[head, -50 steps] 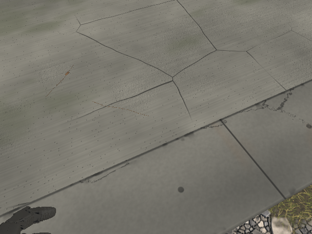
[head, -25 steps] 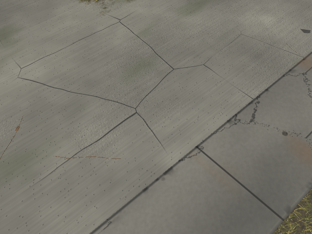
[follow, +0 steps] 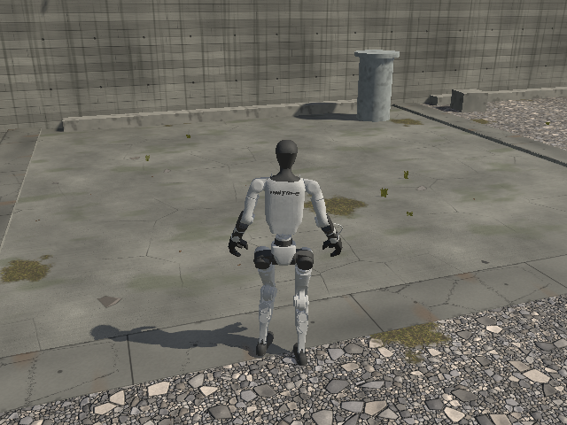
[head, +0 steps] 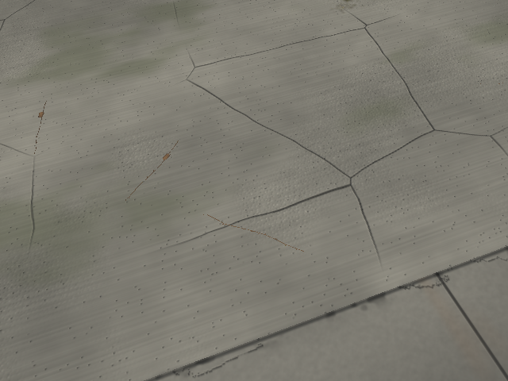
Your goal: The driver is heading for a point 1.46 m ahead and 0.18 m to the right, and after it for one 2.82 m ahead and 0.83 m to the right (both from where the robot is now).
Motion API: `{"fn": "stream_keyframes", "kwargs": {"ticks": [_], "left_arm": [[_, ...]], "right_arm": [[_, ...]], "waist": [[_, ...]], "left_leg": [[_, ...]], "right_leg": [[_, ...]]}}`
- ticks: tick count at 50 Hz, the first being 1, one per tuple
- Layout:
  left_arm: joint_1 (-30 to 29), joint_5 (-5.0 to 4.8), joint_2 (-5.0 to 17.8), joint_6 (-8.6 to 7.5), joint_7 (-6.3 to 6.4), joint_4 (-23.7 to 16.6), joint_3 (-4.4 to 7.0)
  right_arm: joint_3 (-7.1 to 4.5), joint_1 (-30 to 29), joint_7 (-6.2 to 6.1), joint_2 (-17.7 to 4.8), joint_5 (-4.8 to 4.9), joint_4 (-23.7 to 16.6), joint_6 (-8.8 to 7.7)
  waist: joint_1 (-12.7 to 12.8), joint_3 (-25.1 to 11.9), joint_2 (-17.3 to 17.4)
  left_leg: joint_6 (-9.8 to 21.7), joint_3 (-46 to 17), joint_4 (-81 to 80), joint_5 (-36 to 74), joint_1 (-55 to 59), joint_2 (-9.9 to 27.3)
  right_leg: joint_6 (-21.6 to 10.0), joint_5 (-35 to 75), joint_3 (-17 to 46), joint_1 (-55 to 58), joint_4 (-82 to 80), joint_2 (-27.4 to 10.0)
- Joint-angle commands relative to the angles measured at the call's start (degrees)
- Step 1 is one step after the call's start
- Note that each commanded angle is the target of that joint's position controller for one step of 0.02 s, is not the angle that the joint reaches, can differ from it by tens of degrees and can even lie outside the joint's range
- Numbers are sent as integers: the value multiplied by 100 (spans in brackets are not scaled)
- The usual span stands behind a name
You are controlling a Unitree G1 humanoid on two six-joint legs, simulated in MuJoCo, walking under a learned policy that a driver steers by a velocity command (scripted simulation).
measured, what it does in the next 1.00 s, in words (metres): walks ahead, turning right: left foot, then right foot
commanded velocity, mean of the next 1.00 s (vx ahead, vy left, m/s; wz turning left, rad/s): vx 0.61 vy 0.00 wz -0.30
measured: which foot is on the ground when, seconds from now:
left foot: up 0.00-0.36, down 0.38-0.82, up 0.84-1.00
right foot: down 0.00-0.38, up 0.40-0.80, down 0.82-1.00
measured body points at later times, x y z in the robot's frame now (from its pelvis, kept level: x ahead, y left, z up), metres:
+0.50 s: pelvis +0.08 +0.06 +0.00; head +0.10 +0.07 +0.45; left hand +0.12 +0.34 -0.13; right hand +0.22 -0.20 -0.09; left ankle -0.01 +0.17 -0.74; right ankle +0.07 -0.09 -0.66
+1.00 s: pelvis +0.42 -0.02 -0.01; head +0.44 -0.04 +0.44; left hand +0.58 +0.22 -0.12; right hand +0.52 -0.33 -0.08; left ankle +0.49 +0.17 -0.65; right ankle +0.42 -0.06 -0.74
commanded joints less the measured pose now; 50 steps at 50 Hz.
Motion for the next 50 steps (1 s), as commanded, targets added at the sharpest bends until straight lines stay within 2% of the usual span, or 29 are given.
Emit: {"fn": "stream_keyframes", "kwargs": {"ticks": [1,3,6,8,10,12,15,17,18,19,20,21,22,25,30,32,34,35,37,39,40,41,42,43,44,45,46,47,50], "left_arm": [[-761,82,575,-118,119,-620,133],[-775,-59,488,-76,238,-614,67],[-247,7,612,3,303,-509,73],[210,3,780,54,259,-365,109],[633,-120,983,30,135,-238,163],[528,-233,1051,-71,3,-214,138],[562,-345,1133,-190,-105,-123,126],[561,-425,1088,-200,-145,-56,84],[460,-393,821,-250,-160,-94,3],[81,-323,272,-330,-204,-266,-173],[54,-419,38,-484,-215,-616,-229],[-132,-529,449,-526,-179,-695,-145],[-75,-542,633,-498,-179,-676,-68],[326,-373,515,-327,-203,-461,-42],[115,-366,264,-220,-239,-541,-125],[-245,-324,211,-235,-315,-660,-173],[-633,-357,84,-278,-445,-818,-238],[-722,-383,115,-302,-500,-880,-232],[-675,-467,385,-317,-522,-955,-116],[602,-552,878,-217,-479,-763,122],[1879,-513,1401,-113,-415,-462,372],[2692,-508,1631,21,-293,-161,508],[2038,-406,1942,-76,-255,-355,488],[1954,-303,1452,-251,-263,-622,344],[2000,-216,1197,-388,-269,-572,284],[1745,-200,1150,-491,-297,-550,264],[1309,-201,1010,-537,-291,-624,226],[990,-135,926,-554,-255,-733,190],[817,-284,783,-543,-127,-720,115]], "right_arm": [[-347,428,38,-1058,-61,-245,-96],[-246,533,55,-712,-74,-183,-15],[-93,-42,118,-480,29,-494,-28],[27,-391,136,-291,-49,-676,-60],[158,-424,161,-104,-81,-706,-111],[224,-347,205,-73,-58,-623,-221],[165,-378,245,-281,-48,-492,-495],[113,235,244,-284,9,-190,-636],[38,820,199,-394,6,14,-659],[-55,1858,134,-643,-68,175,-669],[-200,1966,128,-1184,-190,151,-652],[-150,1800,148,-883,-243,103,-745],[-19,1431,175,-498,-211,73,-829],[136,821,236,-21,-174,107,-912],[86,706,172,-148,-285,390,-1007],[76,843,152,-229,-248,555,-1007],[50,1063,133,-394,-205,737,-978],[36,1007,115,-507,-209,777,-947],[-25,1104,51,-846,-234,849,-822],[-107,812,31,-1214,-200,760,-670],[-123,599,60,-1270,-149,642,-678],[-7,510,69,-874,-128,612,-799],[331,1235,162,253,-126,178,-1030],[348,607,183,-218,-6,-67,-1331],[261,-161,182,-545,158,-305,-1442],[286,-182,146,-454,120,-297,-1467],[280,-55,124,-389,-46,-160,-1427],[255,188,145,-397,-116,-60,-1335],[237,-40,143,-434,-264,-75,-1118]], "waist": [[-237,-361,-884],[-157,-249,-881],[223,-174,-937],[480,-333,-886],[633,-624,-854],[509,-380,-1136],[368,96,-1069],[-52,62,-865],[-364,-186,-751],[-936,-772,-99],[-866,-871,991],[-913,-634,666],[-700,-165,657],[-214,328,582],[-18,784,180],[-108,948,11],[-207,1044,-42],[-132,1049,-42],[96,610,315],[952,-266,860],[1574,-948,738],[1805,-1041,-38],[572,-1346,-2149],[918,-2103,-1349],[924,-1193,-728],[512,-616,74],[182,-323,299],[-85,-167,93],[-179,318,-133]], "left_leg": [[-193,419,2109,-319,-923,524],[-336,630,2869,153,-1221,650],[-535,1165,2543,472,-1640,1005],[-603,1167,2016,229,-1459,1062],[-471,1215,1379,-24,-1069,1025],[-231,1406,545,-168,-510,969],[40,1645,-893,-78,507,752],[273,1739,-2193,944,1931,703],[349,1552,-2127,1093,3186,913],[563,429,-2185,415,4724,1899],[1178,-1231,-2440,-814,5107,3146],[1468,-1689,-2746,-1816,4588,3309],[1286,-1243,-2847,-1679,4326,3050],[885,329,-3157,-16,3281,2526],[721,2009,-3629,1584,2360,2094],[628,2474,-3748,1980,2312,2021],[518,2740,-3778,2643,2535,2112],[447,2925,-3668,3718,2624,2114],[376,3041,-2924,6949,3203,2169],[451,3041,-1137,9082,3378,2347],[476,2911,408,8819,2628,2268],[247,2794,2536,5057,947,1655],[-24,1939,4966,-811,-1552,437],[279,556,5000,-518,-1942,454],[475,493,4469,-117,-2094,670],[527,495,3844,222,-1795,887],[471,461,3368,374,-1374,1084],[373,384,3088,495,-982,1193],[-1,752,1788,696,-524,1242]], "right_leg": [[-953,892,1447,566,-1027,-2048],[-847,1247,756,688,-896,-1739],[-1049,1873,195,1137,-914,-1737],[-1243,2433,293,1436,-813,-1877],[-1309,175,569,1512,-1202,-1963],[-1239,-1434,820,998,-1641,-1950],[-1197,-1327,901,387,-1609,-1838],[-1045,-1370,911,-260,-1199,-1688],[-811,-1306,762,-1088,-659,-1449],[-408,-1538,268,-2322,1104,-856],[-132,-1762,-330,-3869,2709,-525],[-111,-1610,135,-4382,3757,-850],[-119,-1089,275,-4695,4198,-934],[46,-87,288,-4360,4437,-1213],[184,1192,-71,-3893,3988,-1112],[48,1569,-461,-3573,3231,-1077],[-198,1662,-792,-3251,2498,-1029],[-353,1602,-990,-2929,2103,-893],[-615,1145,-1520,-2198,1926,-344],[-890,403,-1595,-692,2114,21],[-1091,220,-1390,1182,1972,180],[-1271,91,-554,2949,1537,-61],[-2469,-2246,2940,4163,412,-1427],[-2553,-3673,4818,4080,-882,-1866],[-2122,-3316,4612,3276,-1358,-1828],[-1947,-2607,4177,2291,-1391,-1698],[-1884,-1883,3545,1443,-1276,-1447],[-1880,-1463,3057,806,-1265,-1129],[-1768,-555,2130,-367,-1578,-702]]}}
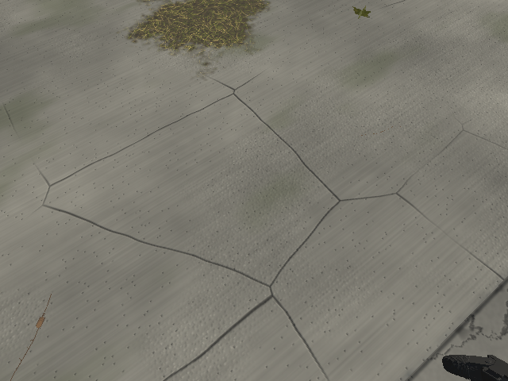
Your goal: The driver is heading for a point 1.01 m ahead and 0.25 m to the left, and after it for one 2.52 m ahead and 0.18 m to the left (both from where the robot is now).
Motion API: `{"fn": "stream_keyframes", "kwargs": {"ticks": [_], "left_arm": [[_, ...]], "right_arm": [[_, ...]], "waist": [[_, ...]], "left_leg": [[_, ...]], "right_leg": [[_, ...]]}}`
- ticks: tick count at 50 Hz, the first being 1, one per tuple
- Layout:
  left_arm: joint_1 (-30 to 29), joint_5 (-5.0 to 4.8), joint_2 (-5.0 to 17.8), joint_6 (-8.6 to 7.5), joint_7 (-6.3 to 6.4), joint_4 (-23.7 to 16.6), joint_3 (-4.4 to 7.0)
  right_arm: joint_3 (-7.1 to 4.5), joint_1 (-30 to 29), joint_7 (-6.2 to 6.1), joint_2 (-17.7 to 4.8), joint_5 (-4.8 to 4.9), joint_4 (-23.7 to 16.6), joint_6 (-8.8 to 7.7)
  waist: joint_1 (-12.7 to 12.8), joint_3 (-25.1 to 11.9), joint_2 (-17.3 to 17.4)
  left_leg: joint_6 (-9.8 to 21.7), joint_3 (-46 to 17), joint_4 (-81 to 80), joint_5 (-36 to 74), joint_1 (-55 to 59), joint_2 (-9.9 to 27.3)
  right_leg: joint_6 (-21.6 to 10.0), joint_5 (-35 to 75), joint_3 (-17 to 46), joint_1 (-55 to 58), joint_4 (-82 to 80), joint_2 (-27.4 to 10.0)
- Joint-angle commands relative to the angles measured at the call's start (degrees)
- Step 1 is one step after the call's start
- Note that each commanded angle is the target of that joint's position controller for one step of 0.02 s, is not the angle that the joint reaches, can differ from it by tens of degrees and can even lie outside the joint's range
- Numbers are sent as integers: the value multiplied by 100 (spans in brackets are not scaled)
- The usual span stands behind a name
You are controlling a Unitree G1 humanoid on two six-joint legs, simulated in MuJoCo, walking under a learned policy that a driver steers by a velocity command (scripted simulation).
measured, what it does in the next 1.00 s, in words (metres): goes down, turning left: left foot 0.04 m lower, then right foot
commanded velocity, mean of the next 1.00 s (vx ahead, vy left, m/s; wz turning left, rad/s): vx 0.95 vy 0.00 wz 0.41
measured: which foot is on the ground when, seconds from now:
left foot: up 0.00-0.30, down 0.32-0.74, up 0.76-1.00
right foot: down 0.00-0.34, up 0.36-0.70, down 0.72-1.00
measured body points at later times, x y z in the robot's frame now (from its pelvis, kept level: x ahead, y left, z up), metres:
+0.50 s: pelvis +0.49 +0.09 -0.03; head +0.51 +0.07 +0.41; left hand +0.64 +0.34 -0.12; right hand +0.54 -0.18 -0.17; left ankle +0.47 +0.13 -0.77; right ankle +0.48 -0.07 -0.68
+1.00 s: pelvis +0.94 +0.15 -0.03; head +0.96 +0.18 +0.42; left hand +0.77 +0.40 -0.16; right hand +1.28 +0.06 -0.08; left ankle +1.01 +0.33 -0.72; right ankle +0.94 +0.00 -0.77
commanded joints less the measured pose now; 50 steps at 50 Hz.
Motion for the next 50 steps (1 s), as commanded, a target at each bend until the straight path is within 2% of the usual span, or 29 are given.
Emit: {"fn": "stream_keyframes", "kwargs": {"ticks": [1,3,5,10,13,15,16,17,18,19,20,21,22,24,26,28,30,33,35,36,37,38,39,40,41,43,45,47,50], "left_arm": [[-599,-63,747,-186,167,-577,174],[-429,-70,557,-145,302,-299,98],[-10,-45,535,-184,283,-82,75],[577,-20,597,-133,279,445,28],[505,145,838,-68,314,577,72],[71,397,1086,-2,284,507,116],[-696,421,1142,-7,279,316,106],[-206,547,201,-146,297,115,-126],[416,-28,288,-340,205,-34,-291],[-458,-192,728,-472,194,-211,-218],[-1243,-59,814,-570,189,-445,-221],[-1477,109,641,-643,197,-521,-251],[-1435,215,570,-654,204,-524,-246],[-1269,244,481,-576,185,-520,-212],[-1754,309,407,-535,176,-789,-258],[-2453,339,62,-565,118,-1128,-371],[-2656,259,108,-575,125,-1262,-294],[-2733,38,542,-549,248,-1389,-67],[-1888,-33,907,-564,328,-1322,160],[-439,-91,998,-497,388,-1059,237],[906,-102,1335,-397,424,-770,289],[652,89,1602,-420,245,-593,289],[250,104,816,-356,254,-820,209],[-95,103,545,-302,289,-754,140],[-287,177,545,-271,268,-638,124],[-574,288,360,-298,242,-381,55],[-731,159,96,-352,149,-125,-52],[-957,26,462,-406,132,-1,13],[-859,-110,1071,-378,159,77,193]], "right_arm": [[-245,-36,-27,-781,-170,-357,56],[-140,-394,61,-435,-238,-404,26],[-82,-694,187,-250,-164,-419,-33],[-146,-1675,349,-429,115,-758,-71],[-270,-1116,398,-684,215,-643,-71],[-493,662,297,-1132,362,-227,75],[-543,2327,236,-1258,348,203,162],[-478,2776,273,-1389,136,450,188],[-543,2906,321,-1361,32,512,139],[-519,2714,229,-907,-34,394,176],[-451,2199,226,-765,-76,301,179],[-465,1799,252,-904,-78,257,142],[-460,1513,257,-944,-54,215,127],[-371,1408,235,-639,62,303,173],[-355,1338,132,-634,221,379,220],[-438,1435,38,-821,234,504,280],[-488,1818,3,-901,247,696,292],[-494,2021,-26,-815,307,838,311],[-560,1849,-14,-984,221,817,400],[-509,1465,9,-884,26,618,457],[-263,1621,21,-107,-245,435,466],[-75,2743,40,150,371,180,421],[-147,2205,-42,-421,459,387,496],[-221,1455,-25,-713,330,249,517],[-221,1014,-4,-651,194,163,544],[-220,650,76,-403,121,-45,586],[-126,643,78,-102,198,-165,615],[-16,373,126,-15,47,-293,518],[-19,152,345,-232,-126,-186,261]], "waist": [[-344,304,-5],[-95,328,-312],[328,132,-432],[783,462,-441],[364,41,-511],[-657,-985,-792],[-1581,-1474,-524],[-1053,-2026,1850],[-902,-2875,2104],[-1180,-2242,782],[-1010,-1314,-329],[-679,-816,-804],[-390,-468,-837],[-36,-116,-486],[-54,306,-277],[-314,424,-101],[-510,218,88],[-433,-48,277],[251,-766,453],[986,-1676,622],[1087,-2602,-614],[248,-3517,-3432],[572,-2526,-2200],[632,-1540,-1349],[491,-932,-299],[122,-225,-219],[-222,-16,-362],[-393,194,-338],[-309,-246,-359]], "left_leg": [[-300,393,-1260,752,-190,-15],[-377,726,-2578,2539,221,-92],[-272,965,-3220,4016,904,-189],[180,959,-4128,3398,-770,-139],[476,1266,-4070,2407,-595,-538],[715,1410,-3393,1695,1036,-770],[938,1020,-3531,2129,2993,-428],[1612,-761,-2762,2151,5485,333],[2516,-3843,-4187,-817,6967,1384],[2205,-4067,-4806,-1507,6579,1254],[1883,-3447,-5052,-730,5315,992],[1940,-3310,-5150,-29,4283,849],[1997,-2937,-5241,649,3595,615],[1886,-2058,-5389,1473,2615,119],[1743,-1425,-5532,2117,1543,-218],[1424,-1072,-5644,2128,485,-546],[1148,-1249,-5764,1659,43,-465],[876,-1487,-5168,2064,1160,-413],[571,-1333,-3614,3891,1696,-519],[415,-1227,-2073,3955,1162,-530],[347,-744,47,242,192,-976],[229,-357,1837,-1521,-1296,-1034],[240,-135,1964,-882,-1855,-467],[257,142,1795,-441,-2041,-329],[250,274,1665,-267,-1821,-112],[258,238,1199,-199,-1292,218],[172,200,540,-676,-1046,175],[53,402,-945,-259,-770,100],[15,844,-2875,2160,1141,-409]], "right_leg": [[-958,12,2040,-811,-1956,-1141],[-590,588,1116,-1096,-1652,-782],[-404,46,1003,-1257,-1682,-900],[-315,1090,1054,1127,-1246,-1657],[-5,4535,723,2355,-570,-1954],[139,7180,493,2359,1339,-1991],[284,7004,202,1078,3339,-1776],[745,341,135,-1657,5955,-835],[1009,-1780,774,-3372,6695,-479],[816,-1070,909,-3879,6087,-856],[647,-603,832,-3637,5306,-1076],[618,-508,803,-3362,4876,-1142],[673,-532,828,-3100,4367,-1235],[841,-461,740,-2647,3569,-1355],[1075,-118,288,-2250,2269,-1302],[1140,1273,-90,-1242,984,-1013],[1134,2650,8,-42,353,-849],[1097,2354,306,286,-263,-811],[946,1712,158,1243,-209,-780],[732,1086,453,2745,467,-1316],[459,93,1783,4305,800,-2476],[-603,-2205,5425,5087,-703,-3915],[-332,-3569,5020,4395,-1156,-3321],[-75,-2656,3806,3495,-1192,-3079],[-6,-1322,3081,2552,-1253,-2925],[-122,317,2059,1137,-1452,-2608],[-237,2292,1448,532,-1530,-2528],[-298,3535,919,36,-1741,-2447],[-74,3084,439,-503,-1839,-1920]]}}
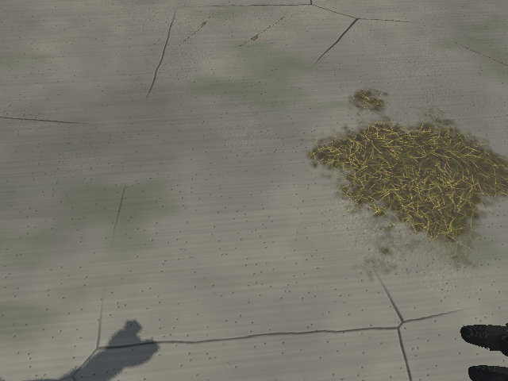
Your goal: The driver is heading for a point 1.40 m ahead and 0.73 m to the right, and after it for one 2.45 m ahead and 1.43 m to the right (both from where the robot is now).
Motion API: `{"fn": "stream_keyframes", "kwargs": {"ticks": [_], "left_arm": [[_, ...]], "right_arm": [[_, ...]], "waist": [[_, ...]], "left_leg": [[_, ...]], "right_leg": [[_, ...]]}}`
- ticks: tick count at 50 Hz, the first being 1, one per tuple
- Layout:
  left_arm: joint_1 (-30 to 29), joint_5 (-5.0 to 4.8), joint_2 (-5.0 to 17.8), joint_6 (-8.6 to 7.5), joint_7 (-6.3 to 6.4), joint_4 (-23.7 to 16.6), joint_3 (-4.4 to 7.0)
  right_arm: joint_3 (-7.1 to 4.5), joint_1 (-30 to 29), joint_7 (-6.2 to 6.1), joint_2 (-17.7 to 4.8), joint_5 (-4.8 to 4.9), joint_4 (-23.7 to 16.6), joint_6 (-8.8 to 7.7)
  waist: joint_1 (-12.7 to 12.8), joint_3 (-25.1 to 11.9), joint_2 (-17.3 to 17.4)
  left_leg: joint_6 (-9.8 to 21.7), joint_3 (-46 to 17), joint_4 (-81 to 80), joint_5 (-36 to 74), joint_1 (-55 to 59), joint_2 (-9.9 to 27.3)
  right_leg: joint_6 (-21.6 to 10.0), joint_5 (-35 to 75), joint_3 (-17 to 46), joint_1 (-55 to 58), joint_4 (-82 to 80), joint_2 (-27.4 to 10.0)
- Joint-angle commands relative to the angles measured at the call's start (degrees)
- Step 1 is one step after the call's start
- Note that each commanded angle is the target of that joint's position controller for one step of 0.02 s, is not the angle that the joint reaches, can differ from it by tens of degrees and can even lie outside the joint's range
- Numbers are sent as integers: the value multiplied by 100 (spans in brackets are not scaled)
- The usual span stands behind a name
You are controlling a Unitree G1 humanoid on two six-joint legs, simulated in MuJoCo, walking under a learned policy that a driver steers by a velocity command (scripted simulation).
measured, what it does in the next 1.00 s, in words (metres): walks ahead, turning right: left foot, then right foot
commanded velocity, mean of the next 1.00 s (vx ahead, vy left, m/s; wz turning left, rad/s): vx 0.12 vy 0.00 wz -0.73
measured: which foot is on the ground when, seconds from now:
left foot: up 0.00-0.08, down 0.10-0.50, up 0.52-0.96, down 0.98-1.00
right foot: down 0.00-0.10, up 0.12-0.48, down 0.50-0.98, up 1.00-1.00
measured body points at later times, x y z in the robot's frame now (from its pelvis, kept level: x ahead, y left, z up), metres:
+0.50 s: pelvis +0.19 -0.01 -0.01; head +0.21 -0.05 +0.44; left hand +0.44 +0.21 -0.08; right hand +0.24 -0.33 -0.12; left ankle +0.26 +0.12 -0.74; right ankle +0.20 -0.13 -0.73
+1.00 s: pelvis +0.24 -0.02 -0.01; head +0.26 -0.04 +0.44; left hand +0.59 +0.03 -0.07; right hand +0.12 -0.33 -0.10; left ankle +0.35 +0.04 -0.74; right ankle +0.20 -0.13 -0.73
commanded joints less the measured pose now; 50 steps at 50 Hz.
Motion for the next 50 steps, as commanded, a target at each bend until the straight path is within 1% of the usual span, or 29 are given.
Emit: {"fn": "stream_keyframes", "kwargs": {"ticks": [1,2,4,5,6,7,8,9,10,12,13,15,18,22,24,25,26,27,28,29,30,31,33,37,41,46,48,49,50], "left_arm": [[-955,-124,1026,-184,-7,-589,173],[-866,-118,1066,-162,4,-530,182],[-756,-113,1001,-91,21,-508,151],[-688,-69,836,-55,33,-585,90],[35,67,149,28,37,-647,-135],[946,-108,301,114,63,-491,-151],[733,-152,751,236,96,-469,-15],[285,-139,779,338,150,-593,24],[100,-82,705,456,221,-605,39],[227,-69,481,721,278,-660,57],[175,-66,347,800,296,-741,45],[-233,-14,273,861,296,-975,56],[-578,7,199,863,139,-1169,38],[-926,6,463,1000,-48,-1387,146],[-892,36,533,1027,-66,-1431,226],[-747,88,667,1026,-13,-1392,306],[-517,111,1304,997,98,-1409,498],[-691,197,1844,880,134,-1663,547],[-639,277,1659,704,46,-1702,512],[-776,236,1551,576,23,-1680,466],[-1075,100,1357,546,54,-1716,427],[-1366,6,1150,588,115,-1798,355],[-1578,59,992,675,225,-1958,280],[-1432,35,1086,744,318,-2015,330],[-1523,42,1115,813,309,-2114,363],[-1649,8,1101,874,237,-2197,386],[-1839,-4,909,886,235,-2213,293],[-1496,37,635,885,225,-2115,193],[-1061,102,355,861,205,-2073,87]], "right_arm": [[90,472,173,8,-95,-130,-179],[22,471,145,-178,-102,-118,-175],[-131,994,27,-496,-245,72,-162],[-216,1375,-56,-755,-323,108,-142],[-224,1609,-144,-1110,-488,1,-68],[-161,1591,-93,-935,-434,-156,54],[-138,1221,-66,-709,-242,-226,154],[-106,933,-61,-530,-109,-175,190],[-68,696,-68,-354,-64,-101,199],[-87,232,-84,-270,-153,-36,201],[-111,54,-111,-252,-187,-15,185],[-176,-68,-197,-306,-195,77,147],[-258,-264,-312,-433,-120,160,177],[-358,-233,-247,-581,67,337,242],[-386,-218,-216,-578,162,446,294],[-370,5,-192,-433,180,572,330],[-344,383,-158,-253,49,647,393],[-274,138,-200,-153,-162,281,443],[-324,-304,-258,-374,-160,215,445],[-342,-399,-296,-388,-33,192,436],[-373,-237,-346,-412,-30,316,424],[-406,-160,-385,-504,-82,377,413],[-413,-42,-345,-457,-104,462,367],[-319,-135,-284,-204,-9,508,338],[-325,-136,-224,-271,28,544,326],[-389,64,-137,-408,60,565,223],[-412,551,-97,-465,10,748,194],[-423,489,-104,-595,-71,703,211],[-426,62,-132,-930,-196,529,273]], "waist": [[-789,-245,-473],[-877,-291,-455],[-1262,-706,-453],[-1473,-1047,-328],[-1219,-1995,1183],[-1068,-3277,1729],[-1001,-2901,969],[-915,-2199,588],[-794,-1676,324],[-420,-1191,548],[-346,-1083,587],[-369,-975,443],[-384,-1104,401],[-448,-942,419],[-339,-872,232],[-313,-817,-93],[-397,-573,-1568],[-560,-552,-2560],[-219,-963,-1652],[-349,-858,-1270],[-546,-792,-893],[-655,-790,-894],[-765,-1033,-967],[-659,-1149,-825],[-600,-1051,-1080],[-596,-1006,-1291],[-771,-1197,-1244],[-606,-1278,-699],[-173,-1064,823]], "left_leg": [[-39,48,-1412,1680,2231,-352],[21,-44,-1700,1799,2367,-376],[179,17,-2048,2320,3364,-418],[271,-200,-1905,3559,4214,42],[946,-1631,-1418,6330,5549,1906],[1566,-2784,-1567,6169,5946,2533],[1496,-2309,-1767,5253,5356,2197],[1391,-1799,-1986,4476,4790,1977],[1328,-1430,-2234,4047,4136,1767],[1289,-811,-2832,3042,2868,1592],[1322,-576,-3059,2675,2542,1595],[1325,-168,-3271,2359,2364,1636],[1168,490,-3329,1896,2315,1586],[917,848,-3110,1231,2585,1726],[581,1068,-2581,760,2604,1644],[283,1245,-1990,204,2420,1398],[-244,1745,-438,-1134,1575,716],[-669,1204,1156,-2951,-152,-250],[-544,157,1918,-2818,-382,-361],[-367,-107,1944,-2290,-460,-320],[-296,-235,1754,-1776,-461,-212],[-304,-299,1527,-1444,-377,-172],[-391,-276,1389,-1028,134,-351],[-565,-400,255,-796,347,-652],[-589,-548,-532,-749,792,-787],[-424,-625,-1610,-815,1594,-814],[-273,-373,-2547,114,2401,-525],[-36,-875,-2890,530,2910,94],[598,-2158,-3229,1234,3064,1065]], "right_leg": [[-984,3217,1007,-1378,-747,-1126],[-853,3246,1067,-1090,-508,-1155],[-446,3565,969,-957,656,-874],[-157,2729,871,-1443,1713,-509],[245,-1591,533,-2586,4137,102],[285,-2612,1158,-2848,5472,139],[359,-2325,1147,-3063,5859,-139],[419,-1976,821,-3462,5793,-333],[518,-1686,674,-3516,5718,-503],[621,-1326,551,-2957,5548,-736],[645,-1175,480,-2837,5327,-789],[593,-771,421,-2768,4659,-908],[358,198,295,-2147,3484,-959],[43,279,-35,-1739,2533,-797],[-212,490,-219,-1329,1782,-601],[-412,838,-90,-984,1392,-480],[-861,2968,1212,-484,576,-1182],[-1968,3016,3434,-11,106,-2136],[-2176,2183,3553,-111,-161,-2187],[-1899,1679,3213,-214,-225,-1960],[-1564,1345,2880,-278,-141,-1697],[-1376,1371,2684,-399,-49,-1579],[-1246,1818,2407,-639,70,-1271],[-1240,1722,2637,-484,197,-1060],[-1197,1060,3115,-754,205,-920],[-1092,1091,3732,-875,355,-734],[-875,1258,3364,-962,811,-579],[-633,340,2959,-1265,1339,-256],[-275,-1383,1953,-1926,2287,645]]}}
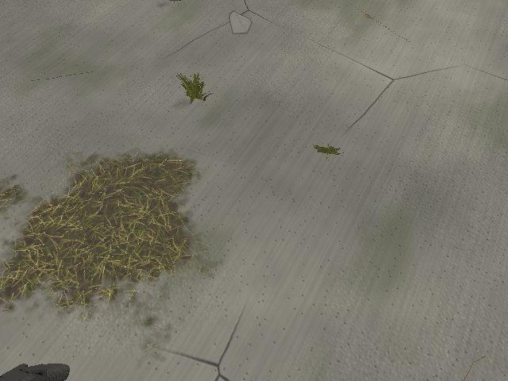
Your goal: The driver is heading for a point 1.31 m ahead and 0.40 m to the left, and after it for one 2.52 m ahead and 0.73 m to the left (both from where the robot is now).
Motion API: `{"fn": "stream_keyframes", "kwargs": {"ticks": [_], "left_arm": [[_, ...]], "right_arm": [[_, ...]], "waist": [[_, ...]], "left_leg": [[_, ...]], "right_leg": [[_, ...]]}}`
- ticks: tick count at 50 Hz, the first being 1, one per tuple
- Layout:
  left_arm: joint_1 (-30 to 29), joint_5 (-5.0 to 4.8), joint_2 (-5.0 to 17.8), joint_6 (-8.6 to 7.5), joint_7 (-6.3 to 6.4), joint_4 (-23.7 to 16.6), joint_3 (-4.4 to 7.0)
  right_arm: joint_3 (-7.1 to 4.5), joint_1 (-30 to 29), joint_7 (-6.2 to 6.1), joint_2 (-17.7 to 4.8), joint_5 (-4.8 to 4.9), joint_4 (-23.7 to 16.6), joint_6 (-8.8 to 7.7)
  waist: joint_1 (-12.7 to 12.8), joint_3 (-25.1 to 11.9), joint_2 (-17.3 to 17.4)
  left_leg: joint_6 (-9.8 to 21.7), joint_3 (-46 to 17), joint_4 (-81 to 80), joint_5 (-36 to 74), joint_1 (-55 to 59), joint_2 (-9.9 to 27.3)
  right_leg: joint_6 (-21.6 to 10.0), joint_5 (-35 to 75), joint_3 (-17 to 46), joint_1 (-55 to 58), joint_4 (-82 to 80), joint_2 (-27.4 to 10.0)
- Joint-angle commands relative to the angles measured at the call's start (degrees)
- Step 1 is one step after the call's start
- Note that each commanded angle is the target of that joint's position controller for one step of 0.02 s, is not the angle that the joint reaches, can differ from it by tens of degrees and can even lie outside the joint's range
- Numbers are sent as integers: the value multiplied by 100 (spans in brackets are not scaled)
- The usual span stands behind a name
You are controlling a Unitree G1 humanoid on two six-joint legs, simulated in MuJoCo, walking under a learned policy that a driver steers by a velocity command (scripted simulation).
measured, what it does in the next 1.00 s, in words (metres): steps to the left, turning left: right foot, then left foot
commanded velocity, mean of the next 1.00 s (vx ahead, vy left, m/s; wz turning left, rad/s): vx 0.06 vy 0.00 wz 0.45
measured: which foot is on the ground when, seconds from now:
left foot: down 0.00-0.32, up 0.34-0.74, down 0.76-1.00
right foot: up 0.00-0.30, down 0.32-0.76, up 0.78-1.00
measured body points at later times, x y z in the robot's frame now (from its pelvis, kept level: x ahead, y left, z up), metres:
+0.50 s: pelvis +0.00 -0.01 +0.01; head +0.04 -0.01 +0.46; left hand +0.07 +0.30 -0.08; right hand +0.21 -0.28 -0.10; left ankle -0.03 +0.12 -0.66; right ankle -0.02 -0.13 -0.73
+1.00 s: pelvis +0.04 +0.10 +0.01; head +0.05 +0.14 +0.46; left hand -0.03 +0.40 -0.11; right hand +0.31 -0.03 -0.07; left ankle -0.04 +0.13 -0.73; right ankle +0.16 +0.00 -0.66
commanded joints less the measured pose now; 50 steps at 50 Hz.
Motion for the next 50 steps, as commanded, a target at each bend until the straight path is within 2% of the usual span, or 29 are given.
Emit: {"fn": "stream_keyframes", "kwargs": {"ticks": [1,2,3,5,7,8,11,14,15,16,17,18,19,20,22,26,30,34,35,36,37,38,39,40,41,42,43,47,50], "left_arm": [[463,135,572,-152,17,-312,124],[502,157,747,-187,29,-166,172],[468,206,603,-183,13,-26,125],[251,284,281,-202,-13,-3,32],[-99,160,207,-296,-15,-38,10],[-178,89,194,-332,0,-34,16],[-93,-60,226,-403,30,96,62],[304,-82,229,-493,-22,367,117],[513,-76,328,-497,-34,493,167],[643,-13,523,-468,-17,527,220],[445,203,972,-413,-41,532,300],[20,395,715,-434,-50,364,252],[-246,368,404,-456,-10,269,150],[-430,286,258,-470,35,245,102],[-425,106,208,-469,102,319,63],[93,179,436,-338,136,445,131],[44,102,795,-306,4,468,246],[362,-104,953,-560,-212,618,335],[238,-105,955,-583,-250,624,338],[42,-130,971,-577,-273,617,350],[-73,-179,896,-566,-277,626,338],[61,-135,679,-591,-252,578,250],[-15,234,-15,-690,-222,97,-27],[-265,125,477,-734,-239,292,59],[-245,-67,637,-689,-278,377,86],[-80,-57,550,-649,-282,535,60],[-52,13,531,-604,-263,633,48],[636,-79,336,-444,-270,1059,12],[428,-44,265,-440,-268,866,-21]], "right_arm": [[-114,-248,-14,-833,-294,-499,-58],[13,-482,-7,-514,-210,-579,-97],[128,-646,3,-231,-110,-576,-106],[115,-553,-3,-428,88,-526,-22],[-102,-72,-59,-1020,147,-501,137],[-164,174,-79,-1149,145,-496,188],[-218,296,-123,-1092,206,-584,260],[-263,123,-192,-983,343,-708,326],[-252,111,-227,-891,371,-755,340],[-196,211,-237,-671,332,-789,347],[-141,292,-209,-436,299,-981,302],[-272,515,-185,-844,229,-883,249],[-367,628,-155,-1096,229,-762,263],[-378,724,-153,-1021,226,-677,328],[-274,717,-114,-696,186,-720,423],[-93,15,49,-456,246,-1214,393],[-52,-39,170,-455,205,-1470,417],[-51,-285,227,-548,286,-1677,502],[-64,-338,239,-563,245,-1716,498],[-101,-116,233,-572,190,-1664,487],[-231,535,182,-741,147,-1460,475],[-456,1574,71,-1284,144,-1195,470],[-536,1607,-20,-2046,134,-1333,347],[-319,1530,41,-1373,69,-1492,183],[-132,1341,25,-919,46,-1359,99],[-52,1093,4,-675,106,-1245,55],[-1,731,-31,-578,152,-1232,67],[60,191,-190,-556,-175,-1176,-32],[34,27,-299,-614,-121,-1080,30]], "waist": [[309,-629,1657],[373,-508,1179],[405,-455,877],[266,-272,986],[-9,-178,1066],[-116,-280,1101],[-121,-533,1379],[121,-813,1351],[180,-958,1273],[158,-1082,832],[-71,-766,-1001],[-90,-616,-1034],[-178,-550,-613],[-259,-499,-435],[-185,-320,-560],[298,-228,-592],[296,-308,-595],[388,-203,-570],[313,9,-489],[82,-8,-412],[-287,-352,-227],[-674,-981,471],[-405,-1311,2395],[-793,-1664,1325],[-624,-1230,1071],[-393,-903,722],[-240,-611,624],[82,-410,713],[51,-173,868]], "left_leg": [[1611,-2845,-1372,1237,459,2372],[1621,-2622,-1277,845,229,2257],[1327,-2087,-1231,384,147,1839],[1058,-1845,-1122,272,416,1365],[1018,-1789,-912,821,643,1062],[1053,-1971,-860,938,915,1076],[1090,-2474,-844,1096,1394,1139],[889,-2507,-638,1279,1199,950],[688,-2344,-485,1011,722,782],[436,-1968,81,152,-102,493],[108,-753,1020,-1467,-1432,-288],[-158,-461,2295,-2324,-1742,2],[-252,-349,3069,-2102,-1678,209],[-331,-219,3427,-1776,-1682,255],[-501,29,3845,-1186,-2055,459],[-651,578,3039,-808,-2208,793],[-464,932,2089,-770,-1477,857],[-15,1121,1552,-1171,-1084,892],[102,1170,1241,-1236,-1041,850],[222,1354,708,-1087,-589,650],[397,1506,91,-647,494,311],[790,574,-127,522,2462,581],[1997,-2620,-519,1946,3636,2430],[2367,-2556,-791,2790,3316,2896],[2121,-1544,-713,3179,2851,2754],[1713,-873,-674,2957,2463,2330],[1437,-487,-794,2820,2136,2102],[1174,908,-1224,3671,1150,1715],[1004,1392,-1341,3537,1228,1637]], "right_leg": [[241,-2276,-294,-366,1897,-86],[388,-1933,-139,-228,2332,-360],[532,-1594,-233,-16,2149,-542],[755,-1224,-828,-119,1538,-829],[770,-1312,-1275,-85,882,-606],[745,-1374,-1297,-92,621,-505],[633,-1146,-1160,58,-94,-422],[414,-201,-1189,968,-1396,-449],[307,356,-1186,1697,-1760,-693],[32,750,-776,2486,-1732,-1383],[-745,2058,426,2545,-1703,-2520],[-1252,3080,617,2163,-1610,-3230],[-1215,3361,127,1968,-1534,-3085],[-1005,3270,-393,1892,-1446,-2719],[-863,3644,-1026,1995,-1317,-2408],[-1080,3439,-1474,2298,-1428,-2442],[-1047,3395,-1887,2096,-1386,-2664],[-898,-572,-1734,1972,-2043,-3003],[-819,-229,-1858,1980,-1876,-2992],[-661,1029,-2213,1915,-1351,-2854],[-396,2578,-2783,1622,-189,-2531],[58,2379,-3069,233,1619,-2082],[568,-2170,-2880,-2305,3449,-986],[570,-2365,-1741,-2378,4173,-1141],[476,-1984,-1778,-2277,4111,-1427],[381,-1617,-1778,-2113,3583,-1659],[383,-1228,-1808,-1959,3132,-1742],[567,144,-1724,-838,2656,-1382],[623,707,-1885,-951,1905,-1417]]}}
Keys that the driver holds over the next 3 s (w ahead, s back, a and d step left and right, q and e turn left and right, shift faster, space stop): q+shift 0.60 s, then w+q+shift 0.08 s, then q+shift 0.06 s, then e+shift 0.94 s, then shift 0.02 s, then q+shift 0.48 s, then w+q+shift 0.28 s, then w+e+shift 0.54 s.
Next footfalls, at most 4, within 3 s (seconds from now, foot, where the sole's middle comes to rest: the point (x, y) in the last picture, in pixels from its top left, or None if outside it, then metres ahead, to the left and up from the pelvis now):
0.32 right None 0.02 -0.12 -0.77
0.76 left None -0.01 0.16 -0.77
1.26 right None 0.22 0.08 -0.77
1.62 left None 0.24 0.33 -0.77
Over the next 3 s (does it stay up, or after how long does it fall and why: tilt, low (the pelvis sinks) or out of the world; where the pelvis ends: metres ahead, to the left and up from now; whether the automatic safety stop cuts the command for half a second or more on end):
stays up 0.63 0.41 0.00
